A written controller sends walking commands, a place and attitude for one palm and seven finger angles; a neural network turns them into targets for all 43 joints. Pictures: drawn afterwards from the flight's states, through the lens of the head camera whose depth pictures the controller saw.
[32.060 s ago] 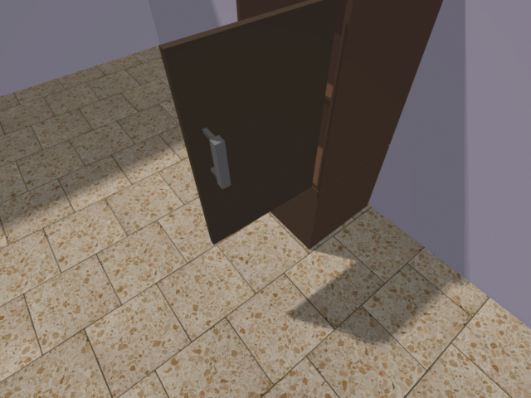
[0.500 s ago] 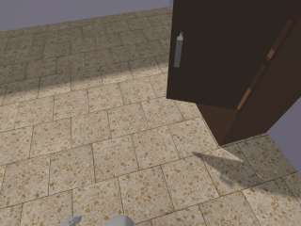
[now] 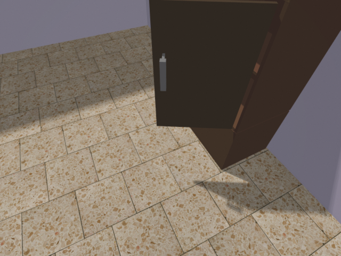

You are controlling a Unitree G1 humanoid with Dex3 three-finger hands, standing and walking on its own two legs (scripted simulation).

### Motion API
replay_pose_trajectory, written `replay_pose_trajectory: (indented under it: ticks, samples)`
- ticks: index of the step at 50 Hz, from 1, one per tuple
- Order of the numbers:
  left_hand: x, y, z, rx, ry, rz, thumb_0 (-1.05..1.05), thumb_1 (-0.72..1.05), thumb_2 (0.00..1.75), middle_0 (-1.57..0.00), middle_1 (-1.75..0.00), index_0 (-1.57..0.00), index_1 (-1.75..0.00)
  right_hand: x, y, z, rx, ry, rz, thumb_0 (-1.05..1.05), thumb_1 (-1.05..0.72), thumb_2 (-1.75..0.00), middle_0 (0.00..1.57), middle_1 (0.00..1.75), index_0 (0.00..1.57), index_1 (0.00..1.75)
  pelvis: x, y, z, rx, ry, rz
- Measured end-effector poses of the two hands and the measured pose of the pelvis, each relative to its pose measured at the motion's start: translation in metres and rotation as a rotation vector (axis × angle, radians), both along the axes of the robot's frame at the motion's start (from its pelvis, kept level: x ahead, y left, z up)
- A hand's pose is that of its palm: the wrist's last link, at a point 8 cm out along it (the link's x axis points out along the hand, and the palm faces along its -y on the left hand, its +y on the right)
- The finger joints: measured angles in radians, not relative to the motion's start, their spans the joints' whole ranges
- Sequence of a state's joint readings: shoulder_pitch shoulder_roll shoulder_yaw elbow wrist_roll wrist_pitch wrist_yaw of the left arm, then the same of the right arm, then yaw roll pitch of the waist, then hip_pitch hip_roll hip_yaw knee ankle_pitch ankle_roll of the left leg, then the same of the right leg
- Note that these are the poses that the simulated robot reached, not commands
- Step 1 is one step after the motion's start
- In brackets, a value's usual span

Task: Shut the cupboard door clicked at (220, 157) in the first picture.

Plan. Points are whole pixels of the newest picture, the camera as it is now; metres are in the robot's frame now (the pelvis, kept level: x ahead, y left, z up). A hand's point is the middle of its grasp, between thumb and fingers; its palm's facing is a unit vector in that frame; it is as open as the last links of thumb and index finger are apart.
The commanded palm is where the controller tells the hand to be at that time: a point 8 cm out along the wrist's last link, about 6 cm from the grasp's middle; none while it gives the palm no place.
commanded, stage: take the last steps up to it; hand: left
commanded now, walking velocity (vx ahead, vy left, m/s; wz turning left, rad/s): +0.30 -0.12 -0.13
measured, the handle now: (163, 72) +0.74 +0.04 +0.01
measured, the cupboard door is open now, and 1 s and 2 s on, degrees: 61 61 61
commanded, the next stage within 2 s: come to a stop and stand still in 0.58 s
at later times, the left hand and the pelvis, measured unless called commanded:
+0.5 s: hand out of the picture +0.16 +0.17 -0.18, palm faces -0.04 -0.99 -0.14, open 7.4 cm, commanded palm none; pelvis +0.14 -0.01 +0.00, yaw -3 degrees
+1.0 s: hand (141, 191) +0.34 +0.10 -0.17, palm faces +0.01 -0.98 -0.21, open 7.2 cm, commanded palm none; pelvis +0.25 -0.07 +0.00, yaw -1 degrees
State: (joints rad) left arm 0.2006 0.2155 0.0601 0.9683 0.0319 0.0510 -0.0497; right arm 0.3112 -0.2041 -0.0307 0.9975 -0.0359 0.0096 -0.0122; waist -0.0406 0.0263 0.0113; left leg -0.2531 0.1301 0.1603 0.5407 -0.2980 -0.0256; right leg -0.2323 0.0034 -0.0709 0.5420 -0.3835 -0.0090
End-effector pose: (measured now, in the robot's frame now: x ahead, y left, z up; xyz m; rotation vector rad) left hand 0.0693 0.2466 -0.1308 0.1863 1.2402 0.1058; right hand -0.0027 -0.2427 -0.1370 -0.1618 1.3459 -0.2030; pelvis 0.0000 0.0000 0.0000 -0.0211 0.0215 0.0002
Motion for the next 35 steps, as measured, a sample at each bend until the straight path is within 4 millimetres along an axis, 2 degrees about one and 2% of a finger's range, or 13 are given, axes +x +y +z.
replay_pose_trajectory:
  ticks: [3, 6, 10, 14, 17, 19, 22, 27, 31, 35]
  samples:
    - [0.008, -0.011, -0.001, 0.015, -0.026, 0.008, 0.0, 0.91, 0.9, -0.2, -0.3, -0.19, -0.3, -0.005, -0.018, -0.007, -0.006, 0.054, -0.023, 0.01, -0.9, -0.9, 0.21, 0.3, 0.21, 0.3, 0.01, -0.01, -0.005, 0.0, -0.006, -0.004]
    - [0.005, -0.02, 0.001, 0.013, -0.012, 0.031, 0.0, 0.91, 0.9, -0.2, -0.3, -0.2, -0.3, 0.01, -0.03, 0.0, -0.02, 0.066, -0.02, 0.01, -0.91, -0.9, 0.21, 0.3, 0.21, 0.3, 0.024, -0.015, 0.001, 0.004, -0.008, -0.007]
    - [-0.003, -0.03, -0.005, -0.008, 0.067, 0.04, 0.0, 0.91, 0.9, -0.2, -0.3, -0.2, -0.3, 0.053, -0.037, 0.01, -0.036, 0.004, -0.001, 0.01, -0.91, -0.9, 0.2, 0.3, 0.2, 0.29, 0.045, -0.018, 0.004, 0.006, -0.005, -0.004]
    - [-0.006, -0.035, -0.018, -0.042, 0.156, 0.055, 0.0, 0.91, 0.9, -0.2, -0.3, -0.2, -0.3, 0.108, -0.032, 0.014, -0.046, -0.064, 0.032, 0.01, -0.91, -0.9, 0.2, 0.3, 0.2, 0.29, 0.071, -0.016, 0.001, -0.005, -0.007, -0.005]
    - [-0.002, -0.033, -0.033, -0.067, 0.215, 0.071, 0.0, 0.91, 0.9, -0.2, -0.3, -0.2, -0.3, 0.149, -0.023, 0.01, -0.059, -0.124, 0.059, 0.01, -0.91, -0.9, 0.2, 0.3, 0.2, 0.29, 0.096, -0.01, -0.01, -0.014, -0.016, -0.014]
    - [0.008, -0.03, -0.041, -0.073, 0.246, 0.058, 0.0, 0.91, 0.9, -0.2, -0.3, -0.2, -0.3, 0.168, -0.017, 0.007, -0.067, -0.163, 0.06, 0.01, -0.91, -0.9, 0.2, 0.3, 0.2, 0.29, 0.108, -0.007, -0.016, -0.006, -0.023, -0.035]
    - [0.04, -0.027, -0.038, -0.065, 0.244, 0.021, 0.0, 0.91, 0.9, -0.2, -0.3, -0.2, -0.3, 0.176, -0.011, 0.009, -0.059, -0.168, 0.031, 0.0, -0.91, -0.9, 0.2, 0.3, 0.2, 0.29, 0.125, -0.007, -0.012, 0.003, -0.029, -0.056]
    - [0.119, -0.029, -0.016, -0.044, 0.109, 0.001, 0.0, 0.91, 0.9, -0.2, -0.3, -0.19, -0.3, 0.163, -0.004, 0.012, -0.009, -0.055, -0.004, 0.0, -0.91, -0.9, 0.21, 0.3, 0.21, 0.29, 0.152, -0.015, 0.004, -0.001, -0.023, -0.055]
    - [0.18, -0.041, -0.001, -0.021, 0.013, -0.029, 0.0, 0.91, 0.9, -0.2, -0.3, -0.19, -0.3, 0.153, -0.007, 0.009, 0.038, 0.039, -0.051, 0.0, -0.9, -0.9, 0.21, 0.3, 0.21, 0.3, 0.177, -0.029, 0.009, -0.003, -0.018, -0.05]
    - [0.23, -0.062, 0.003, 0.005, -0.043, -0.064, 0.0, 0.91, 0.9, -0.2, -0.3, -0.19, -0.3, 0.152, -0.024, -0.002, 0.074, 0.111, -0.104, 0.0, -0.9, -0.9, 0.21, 0.3, 0.21, 0.3, 0.206, -0.052, 0.004, 0.011, -0.02, -0.049]
